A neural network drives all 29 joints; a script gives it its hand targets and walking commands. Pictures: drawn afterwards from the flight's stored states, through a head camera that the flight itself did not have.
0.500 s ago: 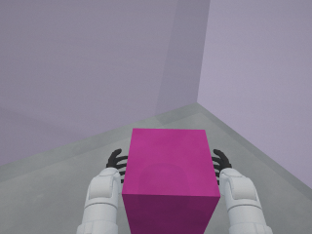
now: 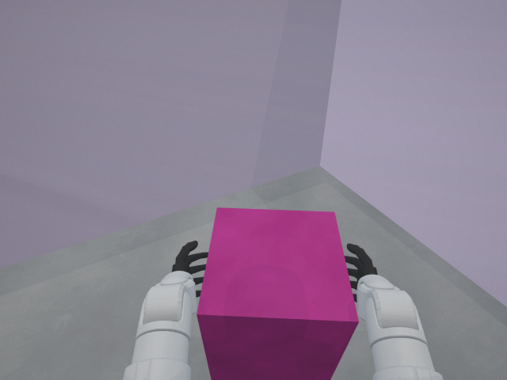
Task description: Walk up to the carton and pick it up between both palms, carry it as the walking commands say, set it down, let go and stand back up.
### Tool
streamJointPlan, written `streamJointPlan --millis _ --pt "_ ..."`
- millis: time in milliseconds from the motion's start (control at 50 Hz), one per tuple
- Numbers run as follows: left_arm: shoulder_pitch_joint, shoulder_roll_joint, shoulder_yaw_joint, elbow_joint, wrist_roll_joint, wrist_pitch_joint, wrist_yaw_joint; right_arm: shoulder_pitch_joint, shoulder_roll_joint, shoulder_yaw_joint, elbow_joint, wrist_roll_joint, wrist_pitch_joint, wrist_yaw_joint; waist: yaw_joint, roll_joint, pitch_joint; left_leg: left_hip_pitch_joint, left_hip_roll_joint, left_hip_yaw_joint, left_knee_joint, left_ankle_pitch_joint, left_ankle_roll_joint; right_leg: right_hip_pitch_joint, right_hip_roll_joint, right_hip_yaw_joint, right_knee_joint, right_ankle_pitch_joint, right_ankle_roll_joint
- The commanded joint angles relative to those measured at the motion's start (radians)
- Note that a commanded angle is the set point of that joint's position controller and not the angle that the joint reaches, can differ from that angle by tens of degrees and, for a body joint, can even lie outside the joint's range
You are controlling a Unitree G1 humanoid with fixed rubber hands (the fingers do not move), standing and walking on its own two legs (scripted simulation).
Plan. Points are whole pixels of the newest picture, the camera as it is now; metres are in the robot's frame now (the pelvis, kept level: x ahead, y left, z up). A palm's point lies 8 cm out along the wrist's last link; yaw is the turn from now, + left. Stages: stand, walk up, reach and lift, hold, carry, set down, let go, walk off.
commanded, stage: carry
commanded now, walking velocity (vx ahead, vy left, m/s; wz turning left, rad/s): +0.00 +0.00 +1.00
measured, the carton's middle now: (272, 297) +0.31 -0.01 -0.01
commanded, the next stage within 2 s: none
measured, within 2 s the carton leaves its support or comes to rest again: neither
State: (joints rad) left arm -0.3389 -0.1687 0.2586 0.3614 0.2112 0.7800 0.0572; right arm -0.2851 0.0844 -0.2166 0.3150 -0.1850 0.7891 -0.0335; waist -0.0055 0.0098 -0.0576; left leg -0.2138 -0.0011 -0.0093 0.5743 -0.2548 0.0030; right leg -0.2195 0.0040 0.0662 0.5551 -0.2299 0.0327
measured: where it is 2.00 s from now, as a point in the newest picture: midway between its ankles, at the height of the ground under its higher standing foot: outside the picture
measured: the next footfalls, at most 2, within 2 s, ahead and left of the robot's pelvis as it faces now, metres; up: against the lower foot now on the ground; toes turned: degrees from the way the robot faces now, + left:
left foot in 0.38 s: +0.03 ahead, +0.14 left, +0.00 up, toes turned +11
right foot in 0.68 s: +0.08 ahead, -0.05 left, +0.00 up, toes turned +20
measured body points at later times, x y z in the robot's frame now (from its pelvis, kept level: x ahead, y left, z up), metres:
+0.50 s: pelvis -0.01 +0.04 -0.01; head +0.00 +0.05 +0.44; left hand +0.28 +0.28 +0.08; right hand +0.36 -0.01 +0.09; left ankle -0.01 +0.13 -0.73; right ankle +0.05 -0.11 -0.70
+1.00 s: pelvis -0.02 +0.05 -0.01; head +0.01 +0.08 +0.44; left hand +0.17 +0.39 +0.08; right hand +0.35 +0.15 +0.08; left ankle -0.09 +0.15 -0.71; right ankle +0.04 -0.07 -0.73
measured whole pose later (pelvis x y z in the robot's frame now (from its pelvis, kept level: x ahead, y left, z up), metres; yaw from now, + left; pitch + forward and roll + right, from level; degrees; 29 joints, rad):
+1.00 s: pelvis -0.02 +0.05 -0.01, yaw +42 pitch +5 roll +0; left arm -0.52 -0.14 0.24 -0.04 0.04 1.07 0.16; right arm -0.48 0.11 -0.28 -0.14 -0.08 1.12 -0.14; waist -0.04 0.02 0.00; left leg -0.54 -0.02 -0.03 0.87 -0.41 -0.02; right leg -0.34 -0.22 -0.31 0.69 -0.38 0.04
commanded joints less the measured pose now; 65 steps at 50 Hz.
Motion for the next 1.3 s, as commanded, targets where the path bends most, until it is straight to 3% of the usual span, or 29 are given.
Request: streamJointPlan --millis 0,80,120,140,200,280,320,340,360,380,400,480,540,620,640,660,680,700,740,860,960,980,1000,1020,1040,1060,1100,1160,1280 --pt "-0.850 -0.962 -0.734 -0.285 -0.327 -0.014 -0.262 -1.024 1.047 0.725 -0.329 0.362 -0.038 0.247 0.006 0.023 -0.246 -0.230 0.127 -0.236 -0.131 -0.200 0.056 -0.059 -0.077 -0.021 0.048 -0.210 -0.016" --pt "-0.876 -0.948 -0.763 -0.399 -0.374 0.064 -0.197 -1.027 1.024 0.743 -0.423 0.395 0.047 0.180 0.023 0.029 -0.352 -0.352 0.098 -0.208 -0.031 -0.017 0.038 0.131 -0.092 -0.002 -0.025 -0.146 -0.053" --pt "-0.817 -0.904 -0.724 -0.419 -0.384 0.106 -0.153 -0.934 1.011 0.736 -0.443 0.392 0.101 0.138 0.035 -0.282 -0.415 -0.490 -0.036 0.008 0.355 -0.189 -0.019 0.281 -0.370 0.255 -0.148 0.170 -0.177" --pt "-0.840 -0.894 -0.729 -0.452 -0.402 0.120 -0.131 -0.962 0.998 0.743 -0.455 0.407 0.116 0.114 0.023 -0.284 -0.432 -0.481 0.011 0.051 0.446 -0.272 -0.031 0.255 -0.420 0.232 -0.121 0.288 -0.212" --pt "-0.792 -0.857 -0.699 -0.496 -0.387 0.176 -0.064 -0.936 0.953 0.721 -0.483 0.419 0.176 0.064 0.016 -0.192 -0.436 -0.420 0.033 0.084 0.366 -0.251 -0.017 0.218 -0.401 0.071 -0.036 0.461 -0.174" --pt "-0.835 -0.778 -0.676 -0.509 -0.364 0.238 0.014 -0.970 0.864 0.662 -0.493 0.415 0.233 -0.002 -0.001 -0.212 -0.435 -0.210 -0.021 0.108 0.126 -0.122 -0.004 0.079 -0.337 -0.119 0.038 0.386 -0.084" --pt "-0.810 -0.748 -0.658 -0.519 -0.353 0.271 0.046 -0.905 0.824 0.622 -0.469 0.407 0.265 -0.024 -0.030 -0.040 -0.435 -0.024 0.023 -0.066 -0.083 0.008 0.029 -0.085 -0.259 -0.182 0.203 0.183 -0.003" --pt "-0.825 -0.732 -0.644 -0.521 -0.342 0.282 0.060 -0.937 0.781 0.599 -0.469 0.407 0.275 -0.034 -0.019 0.198 -0.446 0.083 0.213 -0.399 -0.130 0.410 0.097 -0.286 -0.150 -0.187 0.346 -0.181 0.068" --pt "-0.917 -0.722 -0.655 -0.546 -0.353 0.286 0.074 -0.973 0.760 0.582 -0.465 0.411 0.279 -0.047 -0.014 0.385 -0.456 0.218 0.305 -0.594 -0.062 0.914 0.175 -0.508 -0.031 -0.140 0.452 -0.424 0.098" --pt "-0.885 -0.727 -0.645 -0.529 -0.356 0.295 0.085 -0.923 0.764 0.579 -0.477 0.406 0.290 -0.059 -0.013 0.289 -0.477 0.299 0.285 -0.545 0.016 1.142 0.195 -0.542 -0.030 -0.066 0.500 -0.465 0.092" --pt "-0.885 -0.726 -0.645 -0.514 -0.365 0.300 0.084 -0.926 0.765 0.572 -0.481 0.389 0.297 -0.066 -0.018 0.172 -0.469 0.237 0.245 -0.505 0.015 0.977 0.178 -0.473 -0.026 -0.053 0.461 -0.412 0.086" --pt "-0.969 -0.803 -0.682 -0.616 -0.427 0.279 0.075 -0.983 0.828 0.590 -0.572 0.406 0.277 -0.075 -0.011 0.190 -0.497 0.154 0.142 -0.434 -0.023 0.695 0.127 -0.370 0.008 -0.084 0.396 -0.234 0.071" --pt "-1.002 -0.840 -0.696 -0.663 -0.454 0.267 0.073 -1.006 0.850 0.607 -0.615 0.420 0.263 -0.069 -0.017 0.147 -0.485 0.102 0.128 -0.491 -0.061 0.564 0.124 -0.302 0.034 -0.077 0.314 -0.206 0.061" --pt "-0.894 -0.808 -0.670 -0.660 -0.436 0.276 0.068 -0.924 0.821 0.619 -0.615 0.394 0.272 -0.080 -0.007 0.139 -0.523 -0.070 0.098 -0.495 -0.020 0.557 0.100 -0.014 0.001 -0.054 0.031 -0.131 0.018" --pt "-0.879 -0.797 -0.663 -0.655 -0.429 0.274 0.067 -0.943 0.817 0.626 -0.615 0.396 0.274 -0.081 0.019 0.078 -0.542 -0.223 0.053 -0.398 0.055 0.417 0.040 0.191 -0.080 -0.023 -0.131 0.001 -0.017" --pt "-0.874 -0.782 -0.639 -0.649 -0.423 0.272 0.067 -0.921 0.836 0.634 -0.617 0.395 0.279 -0.084 0.025 -0.173 -0.540 -0.429 -0.056 -0.177 0.244 0.042 -0.009 0.372 -0.338 0.122 -0.224 0.164 -0.085" --pt "-0.823 -0.770 -0.629 -0.639 -0.406 0.277 0.065 -0.886 0.838 0.646 -0.629 0.395 0.285 -0.085 0.004 -0.324 -0.559 -0.578 -0.078 -0.029 0.474 -0.337 -0.050 0.463 -0.561 0.220 -0.120 0.460 -0.164" --pt "-0.783 -0.771 -0.631 -0.617 -0.400 0.282 0.062 -0.899 0.844 0.656 -0.615 0.403 0.287 -0.084 0.004 -0.263 -0.498 -0.625 0.007 -0.004 0.534 -0.340 -0.059 0.460 -0.581 0.146 -0.064 0.595 -0.195" --pt "-0.853 -0.737 -0.601 -0.642 -0.379 0.268 0.067 -1.026 0.860 0.687 -0.610 0.446 0.286 -0.073 0.013 -0.123 -0.464 -0.569 0.030 0.005 0.590 -0.230 -0.058 0.377 -0.490 0.010 -0.036 0.661 -0.167" --pt "-0.745 -0.710 -0.573 -0.630 -0.350 0.269 0.076 -0.955 0.857 0.709 -0.599 0.465 0.296 -0.068 0.024 -0.243 -0.461 -0.468 -0.014 0.120 0.395 -0.162 -0.060 0.378 -0.399 -0.247 0.032 0.714 -0.100" --pt "-0.747 -0.725 -0.600 -0.592 -0.348 0.272 0.083 -0.920 0.824 0.666 -0.569 0.451 0.297 -0.066 0.007 -0.258 -0.486 -0.265 -0.024 0.134 0.068 -0.113 -0.021 0.293 -0.401 -0.321 0.203 0.664 -0.068" --pt "-0.747 -0.732 -0.603 -0.575 -0.347 0.271 0.084 -0.892 0.819 0.647 -0.552 0.446 0.295 -0.060 -0.020 -0.193 -0.529 -0.109 -0.031 0.081 -0.098 0.001 0.004 0.197 -0.363 -0.333 0.338 0.620 -0.030" --pt "-0.712 -0.743 -0.612 -0.574 -0.347 0.269 0.086 -0.844 0.816 0.631 -0.531 0.446 0.291 -0.053 -0.025 -0.047 -0.551 0.098 0.042 -0.146 -0.084 0.338 0.054 -0.058 -0.294 -0.278 0.456 0.234 0.021" --pt "-0.733 -0.759 -0.632 -0.589 -0.351 0.262 0.081 -0.861 0.796 0.621 -0.524 0.448 0.278 -0.049 0.005 0.221 -0.568 0.299 0.207 -0.445 0.003 1.104 0.118 -0.339 -0.152 -0.243 0.611 -0.303 0.070" --pt "-0.760 -0.760 -0.655 -0.620 -0.371 0.257 0.080 -0.818 0.803 0.606 -0.516 0.460 0.266 -0.046 0.006 0.343 -0.604 0.454 0.239 -0.547 0.088 1.462 0.141 -0.507 -0.063 -0.156 0.712 -0.513 0.081" --pt "-0.818 -0.787 -0.684 -0.631 -0.398 0.255 0.074 -0.825 0.827 0.605 -0.523 0.448 0.260 -0.043 -0.002 0.261 -0.597 0.455 0.211 -0.547 0.120 1.487 0.161 -0.508 -0.048 -0.061 0.710 -0.515 0.066" --pt "-0.815 -0.841 -0.741 -0.689 -0.437 0.239 0.057 -0.812 0.863 0.627 -0.591 0.446 0.244 -0.034 -0.011 0.249 -0.588 0.408 0.179 -0.534 0.045 1.103 0.171 -0.525 -0.049 -0.049 0.628 -0.422 0.067" --pt "-0.844 -0.865 -0.769 -0.737 -0.463 0.214 0.055 -0.848 0.850 0.634 -0.678 0.455 0.212 -0.023 -0.011 0.172 -0.617 0.385 0.118 -0.471 0.019 0.899 0.145 -0.502 -0.026 -0.049 0.608 -0.312 0.081" --pt "-0.789 -0.826 -0.764 -0.725 -0.466 0.227 0.048 -0.805 0.802 0.643 -0.690 0.420 0.221 -0.036 -0.017 0.082 -0.602 0.325 0.100 -0.596 -0.023 0.812 0.170 -0.411 0.017 -0.024 0.433 -0.265 0.076"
